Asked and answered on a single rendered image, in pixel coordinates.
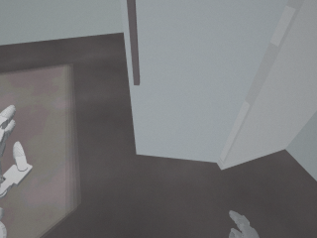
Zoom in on robot left hand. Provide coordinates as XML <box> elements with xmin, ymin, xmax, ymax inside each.
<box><xmin>0</xmin><ymin>105</ymin><xmax>33</xmax><ymax>199</ymax></box>

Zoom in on fridge door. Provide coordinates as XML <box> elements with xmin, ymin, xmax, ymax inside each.
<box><xmin>120</xmin><ymin>0</ymin><xmax>288</xmax><ymax>163</ymax></box>

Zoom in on robot right hand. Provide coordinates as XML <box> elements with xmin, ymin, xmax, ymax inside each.
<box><xmin>229</xmin><ymin>210</ymin><xmax>260</xmax><ymax>238</ymax></box>

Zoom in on handle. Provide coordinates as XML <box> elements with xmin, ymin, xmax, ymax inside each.
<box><xmin>127</xmin><ymin>0</ymin><xmax>141</xmax><ymax>86</ymax></box>

